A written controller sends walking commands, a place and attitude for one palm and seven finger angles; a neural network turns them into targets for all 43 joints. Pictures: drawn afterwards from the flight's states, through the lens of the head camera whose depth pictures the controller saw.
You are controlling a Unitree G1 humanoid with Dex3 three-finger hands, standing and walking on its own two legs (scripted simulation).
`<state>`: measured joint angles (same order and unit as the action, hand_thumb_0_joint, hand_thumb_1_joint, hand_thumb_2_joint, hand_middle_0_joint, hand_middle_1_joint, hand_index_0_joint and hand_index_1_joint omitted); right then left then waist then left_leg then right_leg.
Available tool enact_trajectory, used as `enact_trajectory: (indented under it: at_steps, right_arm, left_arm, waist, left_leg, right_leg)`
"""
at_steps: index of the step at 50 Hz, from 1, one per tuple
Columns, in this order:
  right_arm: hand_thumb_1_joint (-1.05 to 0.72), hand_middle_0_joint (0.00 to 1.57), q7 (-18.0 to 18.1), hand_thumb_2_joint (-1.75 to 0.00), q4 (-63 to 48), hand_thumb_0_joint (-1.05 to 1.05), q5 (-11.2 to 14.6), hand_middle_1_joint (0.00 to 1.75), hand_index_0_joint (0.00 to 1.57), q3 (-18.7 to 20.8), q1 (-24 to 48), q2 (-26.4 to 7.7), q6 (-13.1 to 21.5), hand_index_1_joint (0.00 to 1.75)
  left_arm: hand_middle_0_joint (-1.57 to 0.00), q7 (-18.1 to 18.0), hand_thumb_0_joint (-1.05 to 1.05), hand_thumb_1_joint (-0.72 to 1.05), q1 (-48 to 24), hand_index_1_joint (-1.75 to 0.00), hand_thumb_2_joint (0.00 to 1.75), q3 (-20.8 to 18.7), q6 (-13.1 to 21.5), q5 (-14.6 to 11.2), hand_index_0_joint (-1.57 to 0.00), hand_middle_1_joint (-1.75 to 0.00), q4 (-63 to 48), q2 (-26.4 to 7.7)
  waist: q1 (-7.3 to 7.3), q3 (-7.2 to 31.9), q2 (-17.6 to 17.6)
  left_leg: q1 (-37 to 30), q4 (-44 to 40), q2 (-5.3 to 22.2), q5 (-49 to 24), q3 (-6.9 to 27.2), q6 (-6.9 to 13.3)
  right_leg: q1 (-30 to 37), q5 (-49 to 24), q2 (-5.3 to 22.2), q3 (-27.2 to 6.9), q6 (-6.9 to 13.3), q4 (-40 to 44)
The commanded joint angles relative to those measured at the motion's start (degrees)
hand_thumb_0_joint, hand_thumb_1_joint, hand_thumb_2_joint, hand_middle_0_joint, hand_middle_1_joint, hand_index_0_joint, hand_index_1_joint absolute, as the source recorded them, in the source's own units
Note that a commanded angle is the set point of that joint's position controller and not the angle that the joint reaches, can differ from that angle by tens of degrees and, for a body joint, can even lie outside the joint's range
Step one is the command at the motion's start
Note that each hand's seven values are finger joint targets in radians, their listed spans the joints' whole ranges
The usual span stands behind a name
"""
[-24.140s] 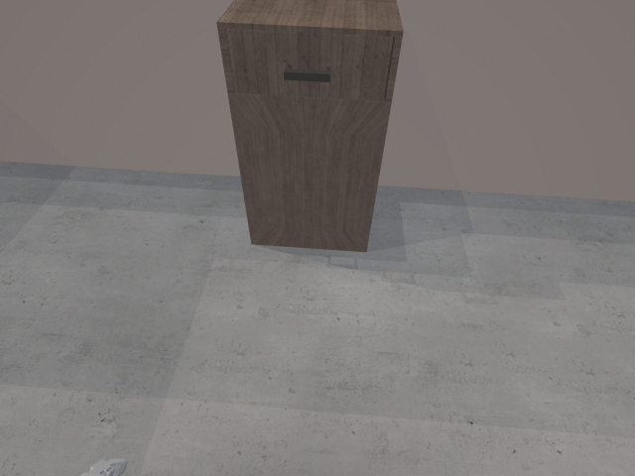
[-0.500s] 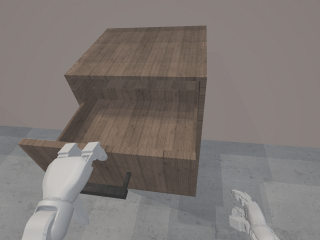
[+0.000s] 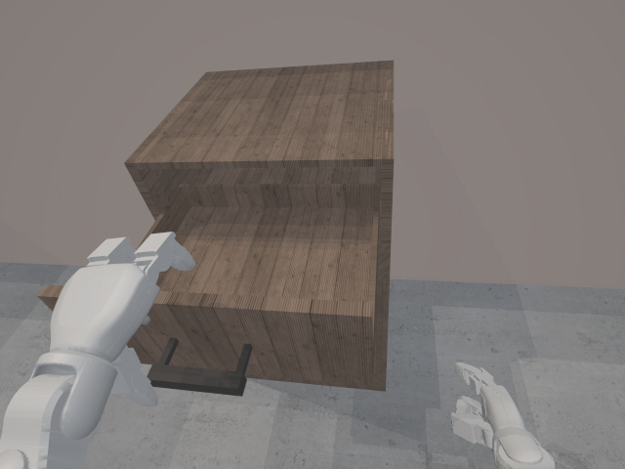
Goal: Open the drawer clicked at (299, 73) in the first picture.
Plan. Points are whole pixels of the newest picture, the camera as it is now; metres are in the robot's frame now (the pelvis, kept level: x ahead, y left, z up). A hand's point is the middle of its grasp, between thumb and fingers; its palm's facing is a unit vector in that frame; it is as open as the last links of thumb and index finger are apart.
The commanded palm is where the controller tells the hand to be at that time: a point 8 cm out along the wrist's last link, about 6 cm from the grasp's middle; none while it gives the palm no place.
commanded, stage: lift the hand off the handle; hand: left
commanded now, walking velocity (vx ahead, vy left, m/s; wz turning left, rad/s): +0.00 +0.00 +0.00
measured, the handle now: (202, 364) +0.24 +0.20 +0.01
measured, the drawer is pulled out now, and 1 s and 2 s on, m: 0.30 0.30 0.30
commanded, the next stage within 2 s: draw the hand back to the body in 0.08 s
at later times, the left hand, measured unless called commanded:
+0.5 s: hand (114, 333) +0.20 +0.23 +0.16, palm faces +0.13 -0.10 -0.99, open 13.9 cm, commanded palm +0.16 +0.23 +0.21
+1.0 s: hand (127, 321) +0.20 +0.21 +0.18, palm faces +0.35 -0.86 -0.36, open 13.4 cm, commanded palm +0.16 +0.26 +0.21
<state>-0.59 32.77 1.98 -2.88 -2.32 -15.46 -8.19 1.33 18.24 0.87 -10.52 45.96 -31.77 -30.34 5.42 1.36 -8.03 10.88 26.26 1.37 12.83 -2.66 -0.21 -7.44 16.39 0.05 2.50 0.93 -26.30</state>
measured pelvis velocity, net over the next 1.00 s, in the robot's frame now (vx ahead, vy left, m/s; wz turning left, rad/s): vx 0.01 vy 0.01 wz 0.01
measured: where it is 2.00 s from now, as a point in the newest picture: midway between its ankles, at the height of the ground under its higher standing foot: outside the picture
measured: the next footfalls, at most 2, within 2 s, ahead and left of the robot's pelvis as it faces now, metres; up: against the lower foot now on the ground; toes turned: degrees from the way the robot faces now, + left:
none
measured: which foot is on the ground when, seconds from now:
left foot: down 0.00-1.00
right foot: down 0.00-1.00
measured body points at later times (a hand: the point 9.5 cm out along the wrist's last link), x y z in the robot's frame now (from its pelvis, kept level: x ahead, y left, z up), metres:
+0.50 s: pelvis +0.00 +0.00 +0.00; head -0.01 -0.06 +0.44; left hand +0.19 +0.24 +0.21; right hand +0.23 -0.20 -0.09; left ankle +0.02 +0.12 -0.74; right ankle -0.02 -0.11 -0.74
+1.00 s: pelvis +0.01 +0.01 +0.00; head +0.00 -0.01 +0.45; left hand +0.18 +0.25 +0.20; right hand +0.21 -0.19 -0.08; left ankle +0.02 +0.12 -0.74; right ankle -0.02 -0.11 -0.74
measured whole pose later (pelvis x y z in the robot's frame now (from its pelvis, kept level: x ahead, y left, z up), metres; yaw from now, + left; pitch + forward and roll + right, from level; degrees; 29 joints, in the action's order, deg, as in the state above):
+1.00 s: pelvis +0.01 +0.01 +0.00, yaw +0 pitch -3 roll +0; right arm 4.2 33.2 0.5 -3.5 -10.9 -10.8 6.3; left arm -6.9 29.2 -11.1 4.9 -0.1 -35.3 -17.1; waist 3.4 -0.8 -2.5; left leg 9.7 28.4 1.1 15.4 -2.3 0.3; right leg -5.1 17.9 0.3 2.8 0.4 -26.3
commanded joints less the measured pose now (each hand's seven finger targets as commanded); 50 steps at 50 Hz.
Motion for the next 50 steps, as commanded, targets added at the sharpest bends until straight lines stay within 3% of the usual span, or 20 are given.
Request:
enact_trajectory:
  at_steps: [1,5,8,10,13,16,18,23,26,28,32,33,39,40,41,42,43,46,48,50]
  right_arm:
    - [-0.9,0.2,-0.58,-0.9,-10.1,0.0,-0.05,0.3,0.2,1.56,11.51,-3.86,3.29,0.3]
    - [-0.9,0.2,-0.56,-0.9,-9.94,0.0,0.11,0.3,0.2,1.5,11.77,-3.88,3.47,0.3]
    - [-0.9,0.2,-0.17,-0.9,-11.17,0.0,0.47,0.3,0.2,1.49,13.49,-4.09,4.36,0.3]
    - [-0.9,0.2,0.09,-0.9,-11.18,0.0,-0.19,0.3,0.2,1.55,11.35,-3.69,4.64,0.3]
    - [-0.9,0.2,0.6,-0.9,-11.45,0.0,0.11,0.3,0.2,1.52,12.1,-4.31,5.29,0.3]
    - [-0.9,0.2,0.57,-0.9,-10.44,0.0,-0.51,0.3,0.2,1.63,9.92,-4.08,4.64,0.3]
    - [-0.9,0.2,0.55,-0.9,-10.8,0.0,0.14,0.3,0.2,1.8,11.57,-4.58,4.94,0.3]
    - [-0.9,0.2,0.3,-0.9,-11.81,0.0,0.72,0.3,0.2,2.04,11.49,-4.62,5.44,0.3]
    - [-0.9,0.2,0.68,-0.9,-11.92,0.0,0.08,0.3,0.2,2.13,9.24,-4.99,5.36,0.3]
    - [-0.9,0.2,0.96,-0.9,-12.61,0.0,0.28,0.3,0.2,1.91,10.35,-5.27,6.29,0.3]
    - [-0.9,0.2,0.99,-0.9,-12.51,0.0,-0.75,0.3,0.2,2.17,7.55,-5.05,5.54,0.3]
    - [-0.9,0.2,0.98,-0.9,-12.58,0.0,-0.21,0.3,0.2,2.2,9.01,-5.15,6.12,0.3]
    - [-0.9,0.2,0.2,-0.9,-12.21,0.0,0.09,0.3,0.2,2.48,7.73,-4.87,5.12,0.3]
    - [-0.9,0.2,2.24,-0.9,-12.78,0.0,0.31,0.3,0.2,2.62,2.16,0.03,9.77,0.3]
    - [-0.9,0.2,3.37,-0.9,-11.1,0.0,-0.17,0.3,0.2,2.61,1.36,-1.98,12.52,0.3]
    - [-0.9,0.2,3.68,-0.9,-10.77,0.0,-0.32,0.3,0.2,2.23,1.85,-1.81,13.48,0.3]
    - [-0.9,0.2,4.32,-0.9,-10.06,0.0,-0.36,0.3,0.2,2.5,2.62,-2.26,14.36,0.3]
    - [-0.9,0.2,5.43,-0.9,-10.0,0.0,-1.59,0.3,0.2,2.23,1.21,-1.93,17.88,0.3]
    - [-0.9,0.2,5.52,-0.9,-8.93,0.0,-1.99,0.3,0.2,1.86,0.87,-2.02,19.6,0.3]
    - [-0.9,0.2,5.27,-0.9,-8.17,0.0,-2.01,0.3,0.2,1.54,-0.01,-1.39,20.42,0.3]
  left_arm:
    - [-0.3,-1.6,0.0,-0.5,-3.01,-1.2,0.3,-9.16,1.14,-0.27,-0.3,-1.2,-9.17,-8.49]
    - [-0.3,-1.02,0.0,-0.5,-7.53,-1.2,0.3,-9.0,0.75,0.66,-0.3,-1.2,-6.59,-9.4]
    - [-0.3,-1.45,0.0,-0.5,-10.03,-1.2,0.3,-9.95,1.93,-0.13,-0.3,-1.2,-11.43,-10.93]
    - [-0.3,-1.52,0.0,-0.5,-9.22,-1.2,0.3,-8.58,3.29,0.81,-0.3,-1.2,-11.14,-9.89]
    - [-0.3,-2.46,0.0,-0.5,-8.59,-1.2,0.3,-13.41,4.38,-0.32,-0.3,-1.2,-12.17,-14.15]
    - [-0.3,-2.42,0.0,-0.5,-4.82,-1.2,0.3,-14.05,4.8,-0.39,-0.3,-1.2,-8.04,-13.14]
    - [-0.3,-2.5,0.0,-0.5,-4.17,-1.2,0.3,-18.27,4.43,-1.99,-0.3,-1.2,-8.05,-16.38]
    - [-0.3,-1.23,0.0,-0.5,-0.31,-1.2,0.3,-15.18,5.04,-5.32,-0.3,-1.2,-9.65,-12.04]
    - [-0.3,-0.9,0.0,-0.5,0.39,-1.2,0.3,-13.01,6.05,-4.14,-0.3,-1.2,-10.69,-11.49]
    - [-0.3,-2.05,0.0,-0.5,-0.87,-1.2,0.3,-15.36,6.82,-3.74,-0.3,-1.2,-14.45,-14.03]
    - [-0.3,-4.42,0.0,-0.5,2.08,-1.2,0.3,-17.44,8.11,-1.08,-0.3,-1.2,-14.62,-15.16]
    - [-0.3,-5.2,0.0,-0.5,2.18,-1.2,0.3,-19.8,7.97,-1.98,-0.3,-1.2,-15.63,-16.73]
    - [-0.3,-4.67,0.0,-0.5,4.6,-1.2,0.3,-18.92,6.13,-4.21,-0.3,-1.2,-11.5,-14.22]
    - [-0.3,-5.75,0.0,-0.47,-0.98,-1.18,0.32,-14.34,12.49,-42.82,-0.3,-1.18,-12.45,10.27]
    - [-0.29,-7.35,0.0,-0.43,5.3,-1.15,0.33,-17.29,15.02,-43.35,-0.29,-1.15,-7.02,4.3]
    - [-0.29,-7.89,0.0,-0.4,7.72,-1.13,0.34,-16.97,15.9,-43.67,-0.29,-1.13,-6.32,5.04]
    - [-0.29,-8.27,0.0,-0.36,8.8,-1.11,0.36,-20.03,16.88,-46.99,-0.29,-1.11,-9.52,3.01]
    - [-0.28,-9.62,0.0,-0.26,4.23,-1.04,0.4,-19.96,20.3,-47.58,-0.28,-1.04,-18.97,2.06]
    - [-0.28,-10.28,0.0,-0.18,4.11,-1.0,0.43,-20.69,20.68,-47.59,-0.28,-1.0,-21.37,0.72]
    - [-0.27,-10.33,0.0,-0.12,6.07,-0.95,0.47,-19.94,20.68,-47.67,-0.27,-0.95,-19.6,2.37]
  waist:
    - [0.6,4.28,7.67]
    - [0.09,3.2,7.52]
    - [0.22,6.48,4.87]
    - [0.37,8.39,6.33]
    - [0.56,8.46,4.55]
    - [0.82,6.3,7.6]
    - [0.79,5.93,5.19]
    - [-0.23,4.66,5.79]
    - [-0.35,4.4,6.95]
    - [-0.22,5.77,4.39]
    - [0.92,7.93,5.7]
    - [1.03,8.09,3.03]
    - [0.64,5.35,5.21]
    - [-5.67,0.85,12.48]
    - [-4.31,-0.63,13.47]
    - [-3.86,-2.17,11.45]
    - [-3.16,-1.33,13.13]
    - [-2.03,5.89,6.21]
    - [-1.67,4.79,-1.22]
    - [-1.65,2.09,-1.59]
  left_leg:
    - [-3.63,-1.77,-0.35,-11.47,1.75,1.17]
    - [-2.94,-2.08,-0.44,-8.35,1.73,1.16]
    - [-3.98,-1.79,-0.38,-7.23,2.0,1.14]
    - [-5.23,-1.17,-0.71,-9.05,2.03,1.51]
    - [-4.85,-0.78,-0.5,-8.03,2.11,1.17]
    - [-4.04,-0.3,-0.75,-9.73,1.91,1.44]
    - [-3.13,-0.14,-0.57,-8.99,1.97,1.05]
    - [-2.86,-0.01,-0.21,-7.85,1.83,1.04]
    - [-2.97,0.04,-0.4,-7.38,2.09,1.38]
    - [-3.35,0.37,0.14,-7.03,2.32,1.12]
    - [-3.93,1.14,0.19,-9.81,2.46,1.1]
    - [-3.85,1.17,0.48,-9.35,2.52,0.81]
    - [-1.79,0.28,0.42,-8.71,2.49,0.86]
    - [-7.98,-0.23,1.78,-3.33,2.2,2.42]
    - [-7.61,-1.11,2.86,-0.21,2.83,2.1]
    - [-6.49,-1.95,2.39,1.95,3.05,1.89]
    - [-5.94,-2.7,2.37,1.63,3.64,1.69]
    - [-8.56,-2.09,1.7,-5.49,2.65,1.9]
    - [-7.72,-2.16,1.56,-7.79,2.79,1.4]
    - [-6.23,-2.34,1.71,-9.73,3.15,1.04]
  right_leg:
    - [-2.5,-14.11,0.68,-1.09,-0.41,4.98]
    - [-3.9,-9.89,0.94,-1.8,-0.33,5.27]
    - [-2.76,-9.42,1.17,-2.31,-0.15,4.98]
    - [-2.73,-10.91,1.54,-2.05,-0.34,4.99]
    - [-2.33,-10.95,1.47,-2.92,-0.14,5.21]
    - [-2.71,-14.02,1.68,-2.17,-0.43,5.08]
    - [-1.98,-15.05,1.66,-3.36,-0.21,4.68]
    - [-4.11,-12.37,1.41,-1.75,-0.82,4.5]
    - [-5.57,-10.31,1.66,-1.0,-1.13,4.99]
    - [-5.26,-10.31,1.7,-1.75,-0.6,4.72]
    - [-5.18,-12.26,2.0,-0.87,-0.39,3.83]
    - [-4.55,-12.42,1.69,-1.79,0.09,3.76]
    - [-5.48,-10.4,1.47,-0.01,-0.36,3.32]
    - [-6.63,-7.06,0.08,1.63,0.06,4.45]
    - [-7.91,-2.79,0.23,1.5,0.0,4.7]
    - [-8.26,-0.69,0.37,1.35,0.07,5.4]
    - [-6.77,-0.61,0.6,1.3,0.02,5.88]
    - [-2.69,-6.77,1.97,0.32,0.07,4.96]
    - [-1.85,-8.59,2.11,-0.29,0.82,4.97]
    - [-1.87,-10.26,2.15,0.4,1.13,4.97]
